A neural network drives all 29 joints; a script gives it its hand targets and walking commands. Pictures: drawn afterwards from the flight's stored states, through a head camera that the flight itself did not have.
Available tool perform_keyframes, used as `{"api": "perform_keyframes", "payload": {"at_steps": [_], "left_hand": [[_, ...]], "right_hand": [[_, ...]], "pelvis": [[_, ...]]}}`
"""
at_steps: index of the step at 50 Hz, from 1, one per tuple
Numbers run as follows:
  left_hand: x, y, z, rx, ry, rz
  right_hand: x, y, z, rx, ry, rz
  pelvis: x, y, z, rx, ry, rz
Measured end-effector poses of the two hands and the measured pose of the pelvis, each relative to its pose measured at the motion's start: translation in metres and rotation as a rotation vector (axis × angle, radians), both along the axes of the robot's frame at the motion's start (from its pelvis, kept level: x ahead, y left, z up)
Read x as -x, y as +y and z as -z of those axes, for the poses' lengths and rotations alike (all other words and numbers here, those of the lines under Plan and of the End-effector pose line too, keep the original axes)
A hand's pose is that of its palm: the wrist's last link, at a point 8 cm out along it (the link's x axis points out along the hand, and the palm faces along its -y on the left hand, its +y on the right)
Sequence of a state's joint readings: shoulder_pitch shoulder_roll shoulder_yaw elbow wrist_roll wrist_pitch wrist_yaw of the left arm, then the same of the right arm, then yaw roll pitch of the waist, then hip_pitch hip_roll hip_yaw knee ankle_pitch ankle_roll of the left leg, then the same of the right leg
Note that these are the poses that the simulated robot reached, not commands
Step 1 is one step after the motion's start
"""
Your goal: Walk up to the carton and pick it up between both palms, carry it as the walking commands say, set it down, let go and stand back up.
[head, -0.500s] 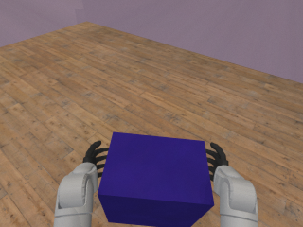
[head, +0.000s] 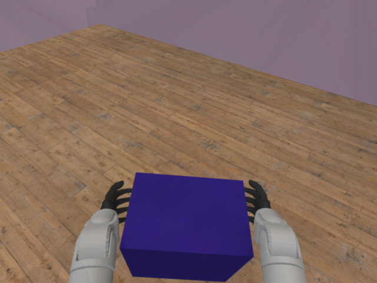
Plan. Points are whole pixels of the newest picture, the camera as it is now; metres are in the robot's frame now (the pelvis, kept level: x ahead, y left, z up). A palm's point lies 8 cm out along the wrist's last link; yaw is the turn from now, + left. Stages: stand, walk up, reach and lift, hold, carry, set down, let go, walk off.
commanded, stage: hold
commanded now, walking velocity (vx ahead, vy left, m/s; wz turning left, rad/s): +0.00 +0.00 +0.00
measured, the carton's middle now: (184, 231) +0.26 +0.04 -0.04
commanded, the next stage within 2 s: set down in 0.14 s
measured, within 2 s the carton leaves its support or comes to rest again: neither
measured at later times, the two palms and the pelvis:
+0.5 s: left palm (104, 215) +0.25 +0.22 +0.01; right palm (250, 219) +0.28 -0.10 +0.01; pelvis +0.00 +0.04 +0.00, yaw -4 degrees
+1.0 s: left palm (113, 222) +0.27 +0.22 -0.06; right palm (241, 217) +0.32 -0.10 -0.06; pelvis -0.01 +0.01 -0.03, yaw -2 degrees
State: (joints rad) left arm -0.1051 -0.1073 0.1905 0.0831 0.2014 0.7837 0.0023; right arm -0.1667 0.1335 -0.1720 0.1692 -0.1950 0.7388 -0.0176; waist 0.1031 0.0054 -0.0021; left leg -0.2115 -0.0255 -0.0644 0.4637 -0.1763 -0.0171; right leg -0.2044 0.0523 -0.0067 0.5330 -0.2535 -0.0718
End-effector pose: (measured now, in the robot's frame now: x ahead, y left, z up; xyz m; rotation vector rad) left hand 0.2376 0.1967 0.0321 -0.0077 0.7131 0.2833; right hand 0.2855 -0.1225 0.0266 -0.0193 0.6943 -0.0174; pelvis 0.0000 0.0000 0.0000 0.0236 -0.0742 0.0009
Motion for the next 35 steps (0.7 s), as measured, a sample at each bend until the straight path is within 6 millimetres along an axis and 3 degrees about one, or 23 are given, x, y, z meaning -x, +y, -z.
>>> {"api": "perform_keyframes", "payload": {"at_steps": [11, 25, 35], "left_hand": [[-0.017, 0.027, -0.015, 0.025, -0.036, 0.009], [-0.012, 0.021, 0.023, 0.033, 0.03, 0.041], [-0.016, 0.021, 0.042, 0.027, 0.038, -0.013]], "right_hand": [[-0.012, 0.027, -0.016, 0.015, -0.031, 0.002], [0.003, 0.021, 0.019, 0.05, 0.028, 0.023], [-0.017, 0.023, 0.041, 0.047, 0.037, -0.029]], "pelvis": [[-0.008, 0.021, -0.002, 0.008, -0.075, 0.011], [0.0, 0.042, 0.0, 0.018, -0.048, 0.063], [0.015, 0.036, 0.009, 0.005, 0.02, 0.063]]}}
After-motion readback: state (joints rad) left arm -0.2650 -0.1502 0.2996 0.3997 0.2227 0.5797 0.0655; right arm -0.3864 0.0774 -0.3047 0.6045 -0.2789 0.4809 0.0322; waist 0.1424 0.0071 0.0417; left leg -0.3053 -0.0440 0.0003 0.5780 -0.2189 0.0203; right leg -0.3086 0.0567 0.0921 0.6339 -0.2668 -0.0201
